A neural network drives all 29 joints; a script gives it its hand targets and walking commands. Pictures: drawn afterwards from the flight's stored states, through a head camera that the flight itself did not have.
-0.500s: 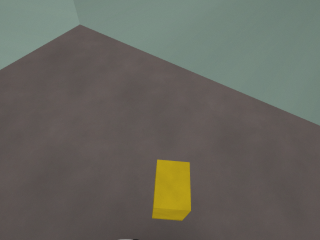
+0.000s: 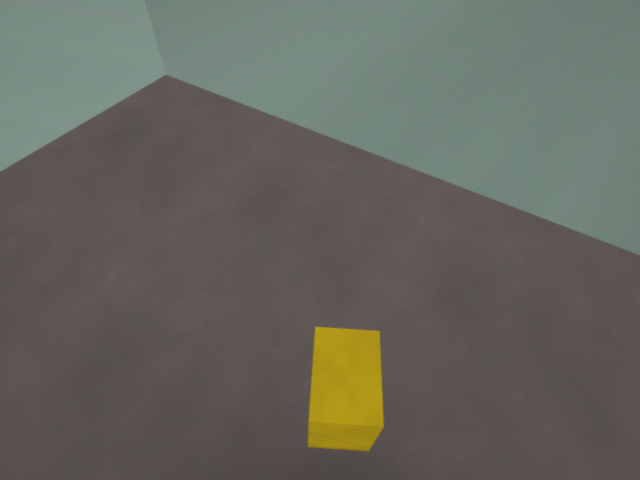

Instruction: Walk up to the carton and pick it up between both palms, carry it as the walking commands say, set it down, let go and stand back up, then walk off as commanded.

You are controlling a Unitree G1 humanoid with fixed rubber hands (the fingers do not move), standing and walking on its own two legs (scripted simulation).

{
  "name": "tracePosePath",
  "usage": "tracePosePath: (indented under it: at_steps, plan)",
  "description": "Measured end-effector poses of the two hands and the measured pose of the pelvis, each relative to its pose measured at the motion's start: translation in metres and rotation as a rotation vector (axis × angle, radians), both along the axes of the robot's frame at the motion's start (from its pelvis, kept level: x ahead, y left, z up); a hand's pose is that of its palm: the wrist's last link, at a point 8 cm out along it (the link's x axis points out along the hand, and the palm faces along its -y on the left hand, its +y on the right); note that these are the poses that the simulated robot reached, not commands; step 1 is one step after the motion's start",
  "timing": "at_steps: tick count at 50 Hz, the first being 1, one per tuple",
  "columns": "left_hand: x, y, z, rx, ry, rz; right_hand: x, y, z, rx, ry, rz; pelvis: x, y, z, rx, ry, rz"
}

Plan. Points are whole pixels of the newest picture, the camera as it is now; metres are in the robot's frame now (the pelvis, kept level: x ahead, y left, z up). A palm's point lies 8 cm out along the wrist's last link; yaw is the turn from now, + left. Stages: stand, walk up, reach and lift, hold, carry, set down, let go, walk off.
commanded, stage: stand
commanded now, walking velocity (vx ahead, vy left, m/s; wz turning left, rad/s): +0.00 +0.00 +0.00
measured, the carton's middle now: (342, 390) +0.42 -0.07 -0.63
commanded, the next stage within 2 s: reach and lift in 0.12 s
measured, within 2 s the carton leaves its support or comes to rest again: neither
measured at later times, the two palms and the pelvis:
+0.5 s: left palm (174, 435) +0.19 +0.21 -0.14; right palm (500, 449) +0.18 -0.24 -0.12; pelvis +0.03 +0.01 -0.02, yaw -1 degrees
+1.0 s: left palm (218, 419) +0.23 +0.16 -0.18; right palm (485, 424) +0.22 -0.25 -0.17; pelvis -0.04 -0.01 -0.06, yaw -2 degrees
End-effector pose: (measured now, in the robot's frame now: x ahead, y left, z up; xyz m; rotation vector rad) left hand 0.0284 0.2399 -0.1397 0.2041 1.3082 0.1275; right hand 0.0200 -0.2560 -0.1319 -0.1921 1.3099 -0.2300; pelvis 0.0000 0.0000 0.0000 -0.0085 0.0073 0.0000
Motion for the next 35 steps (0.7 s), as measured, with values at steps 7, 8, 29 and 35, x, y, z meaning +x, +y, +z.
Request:
tracePosePath:
  at_steps: [7, 8, 29, 35]
  plan:
    - [0.002, -0.001, 0.0, 0.002, 0.004, 0.0, 0.004, -0.001, 0.0, 0.001, -0.005, 0.002, 0.003, -0.001, 0.0, 0.002, 0.004, 0.0]
    - [0.005, -0.002, 0.0, -0.001, 0.007, 0.008, 0.009, -0.001, 0.001, 0.007, -0.013, -0.002, 0.003, -0.002, -0.001, 0.002, 0.009, -0.001]
    - [0.175, -0.039, -0.009, -0.1, -0.162, -0.042, 0.159, 0.012, 0.003, 0.052, -0.128, 0.109, 0.029, 0.005, -0.023, -0.011, 0.165, -0.02]
    - [0.175, -0.051, -0.02, -0.094, -0.236, -0.06, 0.17, 0.007, -0.012, 0.062, -0.208, 0.151, 0.019, -0.004, -0.034, 0.002, 0.282, -0.024]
